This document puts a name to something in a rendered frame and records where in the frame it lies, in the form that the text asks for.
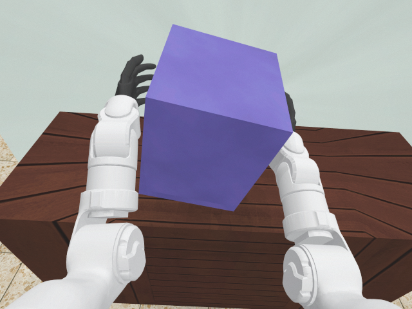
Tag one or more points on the pedestal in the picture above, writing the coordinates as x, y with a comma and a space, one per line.
208, 257

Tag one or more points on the left robot hand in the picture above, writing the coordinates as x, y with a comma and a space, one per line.
129, 80

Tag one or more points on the right robot hand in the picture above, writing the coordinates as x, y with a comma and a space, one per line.
291, 110

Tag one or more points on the robot left upper arm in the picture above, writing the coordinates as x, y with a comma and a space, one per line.
102, 260

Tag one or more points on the robot left forearm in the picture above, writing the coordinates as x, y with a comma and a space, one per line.
112, 164

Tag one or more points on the carton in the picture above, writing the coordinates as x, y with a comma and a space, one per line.
215, 117

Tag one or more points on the robot right upper arm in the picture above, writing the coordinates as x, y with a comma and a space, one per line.
325, 277

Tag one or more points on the robot right forearm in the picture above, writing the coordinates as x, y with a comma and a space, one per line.
307, 217

